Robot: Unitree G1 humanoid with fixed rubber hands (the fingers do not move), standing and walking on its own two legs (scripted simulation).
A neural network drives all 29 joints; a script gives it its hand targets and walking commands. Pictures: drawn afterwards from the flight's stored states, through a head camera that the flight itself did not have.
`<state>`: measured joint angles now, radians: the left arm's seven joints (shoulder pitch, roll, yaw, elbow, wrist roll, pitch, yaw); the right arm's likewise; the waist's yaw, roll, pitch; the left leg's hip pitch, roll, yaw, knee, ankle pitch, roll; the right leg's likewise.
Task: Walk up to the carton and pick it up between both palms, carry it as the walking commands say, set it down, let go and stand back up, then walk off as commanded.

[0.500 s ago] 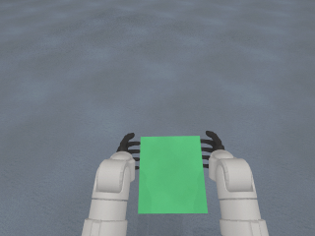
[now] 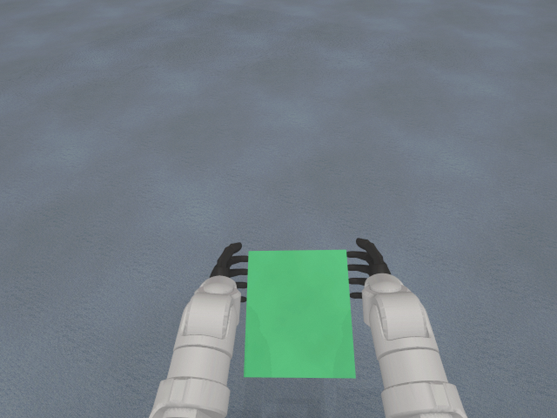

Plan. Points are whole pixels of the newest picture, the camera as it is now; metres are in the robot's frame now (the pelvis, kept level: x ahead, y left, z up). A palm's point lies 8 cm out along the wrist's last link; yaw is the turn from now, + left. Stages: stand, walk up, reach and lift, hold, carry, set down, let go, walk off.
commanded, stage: hold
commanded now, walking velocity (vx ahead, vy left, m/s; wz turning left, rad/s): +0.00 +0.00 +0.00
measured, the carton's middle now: (299, 317) +0.31 +0.00 -0.06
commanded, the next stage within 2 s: set down in 0.22 s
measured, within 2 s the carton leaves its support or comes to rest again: neither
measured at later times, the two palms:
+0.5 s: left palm (225, 297) +0.29 +0.11 +0.03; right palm (386, 306) +0.28 -0.12 +0.04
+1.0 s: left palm (237, 311) +0.32 +0.11 -0.06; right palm (368, 319) +0.31 -0.11 -0.07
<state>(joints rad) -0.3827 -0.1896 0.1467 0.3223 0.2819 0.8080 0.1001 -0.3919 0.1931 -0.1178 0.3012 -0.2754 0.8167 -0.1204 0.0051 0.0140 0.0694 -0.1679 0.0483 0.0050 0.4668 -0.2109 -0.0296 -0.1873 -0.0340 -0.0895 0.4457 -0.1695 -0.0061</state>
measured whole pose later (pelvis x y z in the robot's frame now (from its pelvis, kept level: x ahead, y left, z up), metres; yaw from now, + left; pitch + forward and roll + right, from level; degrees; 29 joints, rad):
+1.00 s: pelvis -0.05 +0.01 -0.04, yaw +1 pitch +8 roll +0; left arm -0.68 -0.29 0.51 0.66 0.48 0.28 0.13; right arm -0.65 0.28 -0.55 0.63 -0.48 0.27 -0.13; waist -0.02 0.01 0.13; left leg -0.67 -0.03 -0.06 0.79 -0.25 -0.01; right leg -0.69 0.02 0.05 0.77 -0.21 0.01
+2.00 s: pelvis -0.05 +0.02 -0.19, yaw +1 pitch +33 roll +1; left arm -0.82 -0.21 0.41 0.73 0.28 0.17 0.26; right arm -0.78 0.21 -0.47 0.65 -0.32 0.19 -0.20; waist -0.06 0.03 -0.11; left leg -1.56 -0.06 -0.04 1.49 -0.50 -0.02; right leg -1.59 0.03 0.06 1.47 -0.46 0.04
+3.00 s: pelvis -0.08 +0.02 -0.32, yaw +1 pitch +41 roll +1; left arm -1.17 -0.08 0.42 0.83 0.25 0.23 0.25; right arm -1.12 0.08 -0.48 0.74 -0.27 0.24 -0.19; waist -0.05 0.03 0.02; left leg -2.08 -0.11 -0.04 1.92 -0.55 -0.05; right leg -2.12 0.07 0.07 1.90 -0.49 0.05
